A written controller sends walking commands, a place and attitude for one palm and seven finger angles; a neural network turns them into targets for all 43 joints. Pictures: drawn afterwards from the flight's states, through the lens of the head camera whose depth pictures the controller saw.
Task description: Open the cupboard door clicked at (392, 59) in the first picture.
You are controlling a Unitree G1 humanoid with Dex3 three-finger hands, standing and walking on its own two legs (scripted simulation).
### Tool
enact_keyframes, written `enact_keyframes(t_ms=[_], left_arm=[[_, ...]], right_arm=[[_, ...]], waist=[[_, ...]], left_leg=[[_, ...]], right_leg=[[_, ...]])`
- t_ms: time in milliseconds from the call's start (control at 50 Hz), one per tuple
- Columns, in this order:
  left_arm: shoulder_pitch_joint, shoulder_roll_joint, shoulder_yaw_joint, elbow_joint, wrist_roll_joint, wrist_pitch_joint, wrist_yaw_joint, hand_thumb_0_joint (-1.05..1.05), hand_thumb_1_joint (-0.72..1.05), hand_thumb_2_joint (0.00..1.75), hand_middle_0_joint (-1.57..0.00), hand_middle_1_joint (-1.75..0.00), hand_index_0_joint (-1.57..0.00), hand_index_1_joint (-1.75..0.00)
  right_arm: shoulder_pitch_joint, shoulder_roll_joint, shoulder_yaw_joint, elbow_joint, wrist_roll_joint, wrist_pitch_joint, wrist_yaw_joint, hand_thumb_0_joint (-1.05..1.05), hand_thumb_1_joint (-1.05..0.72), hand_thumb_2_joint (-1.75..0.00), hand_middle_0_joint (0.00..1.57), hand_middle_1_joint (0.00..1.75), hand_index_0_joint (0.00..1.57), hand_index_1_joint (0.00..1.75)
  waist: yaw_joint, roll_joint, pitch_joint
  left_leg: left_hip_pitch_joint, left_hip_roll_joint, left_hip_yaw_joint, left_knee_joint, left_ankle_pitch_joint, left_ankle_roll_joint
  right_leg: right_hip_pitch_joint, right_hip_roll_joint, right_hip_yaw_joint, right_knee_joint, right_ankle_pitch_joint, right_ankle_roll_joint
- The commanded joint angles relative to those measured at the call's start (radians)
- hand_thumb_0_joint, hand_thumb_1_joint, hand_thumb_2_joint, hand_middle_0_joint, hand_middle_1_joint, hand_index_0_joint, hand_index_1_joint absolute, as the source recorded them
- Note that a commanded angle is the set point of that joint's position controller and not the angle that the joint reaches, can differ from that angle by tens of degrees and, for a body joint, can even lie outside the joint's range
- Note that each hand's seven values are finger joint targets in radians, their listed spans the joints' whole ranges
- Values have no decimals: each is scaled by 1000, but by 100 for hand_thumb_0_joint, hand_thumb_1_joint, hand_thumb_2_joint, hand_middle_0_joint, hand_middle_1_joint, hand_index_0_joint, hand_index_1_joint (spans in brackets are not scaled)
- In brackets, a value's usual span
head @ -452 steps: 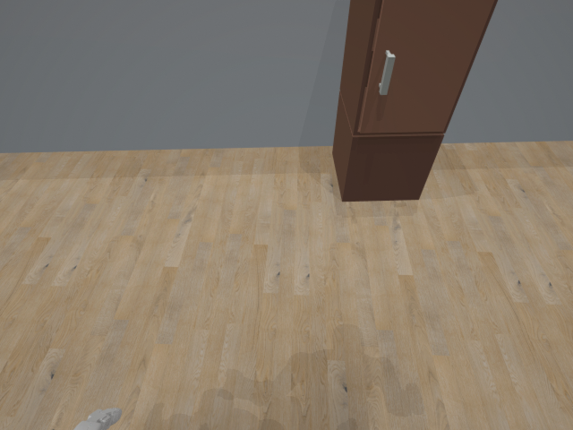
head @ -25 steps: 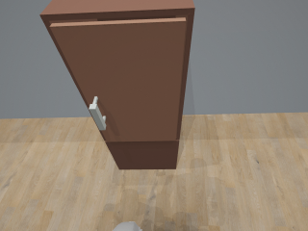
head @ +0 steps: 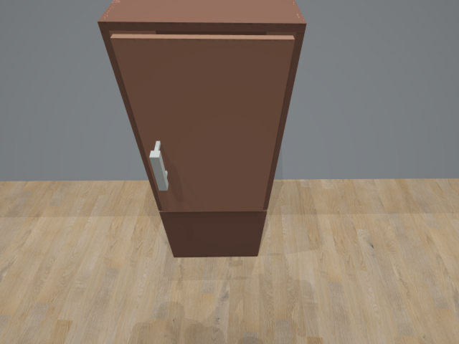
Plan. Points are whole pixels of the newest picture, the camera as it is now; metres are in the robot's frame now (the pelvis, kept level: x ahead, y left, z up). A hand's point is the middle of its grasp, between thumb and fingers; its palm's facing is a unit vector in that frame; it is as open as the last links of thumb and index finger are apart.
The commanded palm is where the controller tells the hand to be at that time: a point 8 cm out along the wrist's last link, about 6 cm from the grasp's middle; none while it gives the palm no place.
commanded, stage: come to a stop and stand still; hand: left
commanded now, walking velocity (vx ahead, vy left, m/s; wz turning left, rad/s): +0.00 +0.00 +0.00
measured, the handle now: (160, 166) +0.55 +0.23 -0.08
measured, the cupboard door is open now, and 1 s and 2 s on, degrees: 0 0 0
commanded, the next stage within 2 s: look again from close up in 0.56 s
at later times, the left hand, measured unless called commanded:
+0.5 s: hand out of the picture -0.05 +0.13 -0.17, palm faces +0.04 -0.99 -0.16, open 7.4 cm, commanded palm none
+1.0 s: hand out of the picture +0.01 +0.19 -0.17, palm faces +0.06 -0.97 -0.23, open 7.4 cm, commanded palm none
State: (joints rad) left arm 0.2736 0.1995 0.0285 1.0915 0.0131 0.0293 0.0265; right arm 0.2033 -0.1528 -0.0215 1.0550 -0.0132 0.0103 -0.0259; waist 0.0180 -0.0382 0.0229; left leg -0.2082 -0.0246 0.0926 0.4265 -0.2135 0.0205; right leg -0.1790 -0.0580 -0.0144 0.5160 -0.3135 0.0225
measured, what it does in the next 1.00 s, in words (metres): stands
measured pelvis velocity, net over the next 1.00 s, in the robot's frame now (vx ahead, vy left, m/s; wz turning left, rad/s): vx -0.02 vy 0.01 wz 0.02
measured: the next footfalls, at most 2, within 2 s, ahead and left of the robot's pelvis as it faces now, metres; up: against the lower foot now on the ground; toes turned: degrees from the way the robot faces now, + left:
right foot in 2.00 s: +0.10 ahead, -0.14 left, +0.00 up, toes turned -2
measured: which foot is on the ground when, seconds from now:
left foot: down 0.00-1.00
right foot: down 0.00-1.00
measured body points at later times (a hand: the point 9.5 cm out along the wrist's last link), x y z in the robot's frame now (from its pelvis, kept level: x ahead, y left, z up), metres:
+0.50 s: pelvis -0.04 -0.02 +0.00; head -0.04 -0.03 +0.45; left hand -0.05 +0.18 -0.16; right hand -0.10 -0.23 -0.16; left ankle +0.01 +0.11 -0.74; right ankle -0.04 -0.12 -0.74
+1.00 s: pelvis -0.02 +0.01 +0.00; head -0.05 +0.01 +0.45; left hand +0.01 +0.24 -0.15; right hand +0.03 -0.23 -0.15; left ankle +0.01 +0.11 -0.74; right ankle -0.04 -0.12 -0.74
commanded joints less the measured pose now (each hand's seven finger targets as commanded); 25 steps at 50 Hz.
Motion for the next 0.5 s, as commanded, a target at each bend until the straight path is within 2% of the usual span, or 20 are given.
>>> enact_keyframes(t_ms=[0, 20, 40, 60, 120, 160, 200, 260, 340, 480], left_arm=[[39, 90, -3, -7, -2, -42, 15, 0, 90, 90, -20, -30, -20, -30], [48, 81, -7, -2, -2, -43, 14, 0, 90, 90, -20, -30, -20, -30], [39, 78, -3, 3, -2, -48, 16, 0, 90, 90, -20, -30, -20, -30], [26, 72, -8, 2, -5, -48, 16, 0, 90, 90, -20, -30, -20, -30], [14, 52, -14, 2, -7, -41, 16, 0, 90, 90, -20, -30, -20, -30], [24, 50, -13, 5, -6, -35, 16, 0, 90, 90, -20, -30, -20, -30], [36, 50, -12, 10, -7, -33, 16, 0, 90, 90, -20, -30, -20, -30], [48, 46, -9, 11, -6, -31, 16, 0, 90, 90, -20, -30, -20, -30], [60, 40, -7, 12, -7, -31, 15, 0, 90, 90, -20, -30, -20, -30], [82, 14, -8, 19, -9, -36, 15, 0, 90, 90, -20, -30, -20, -30]], right_arm=[[65, -87, -17, -15, 17, -25, -3, 0, -90, -90, 20, 30, 20, 30], [65, -84, -15, -4, 13, -26, -1, 0, -90, -90, 20, 30, 20, 30], [71, -80, -16, 10, 9, -18, -2, 0, -90, -90, 20, 30, 20, 30], [72, -93, -15, 16, 8, -14, -2, 0, -90, -90, 20, 30, 20, 30], [95, -90, -7, 47, 5, -13, 0, 0, -90, -90, 20, 30, 20, 30], [102, -80, -3, 62, 4, -9, 1, 0, -90, -90, 20, 30, 20, 30], [116, -72, -1, 71, 2, -5, 1, 0, -90, -90, 20, 30, 20, 30], [140, -58, -1, 80, 0, 0, 0, 0, -90, -90, 20, 30, 20, 30], [173, -45, -1, 88, -2, 1, -2, 0, -90, -90, 20, 30, 20, 30], [207, -27, 1, 98, -1, -8, -7, 0, -90, -90, 20, 30, 20, 30]], waist=[[-31, 4, -45], [-26, 31, -58], [-30, -92, -63], [-31, -113, -26], [-32, -59, 54], [-27, -8, 99], [-25, 3, 125], [-26, 28, 127], [-26, 22, 118], [-25, 22, 90]], left_leg=[[56, 121, -118, -43, 190, -5], [89, 116, -116, -41, 231, -5], [93, 119, -104, -26, 189, -13], [90, 117, -95, -38, 136, -19], [87, 122, -110, -87, 77, -15], [62, 118, -112, -101, 16, -14], [43, 112, -108, -103, -20, -16], [33, 108, -102, -93, -40, -18], [25, 107, -104, -80, -57, -18], [16, 111, -105, -69, -18, -18]], right_leg=[[37, -119, 102, -163, 379, -47], [27, -116, 95, -146, 415, -54], [21, -95, 94, -154, 385, -56], [-13, -98, 98, -179, 323, -56], [-84, -70, 92, -221, 94, -48], [-111, -62, 95, -242, -6, -47], [-132, -59, 105, -261, -70, -48], [-143, -58, 110, -275, -115, -52], [-154, -54, 115, -281, -152, -55], [-136, -51, 106, -258, -100, -57]])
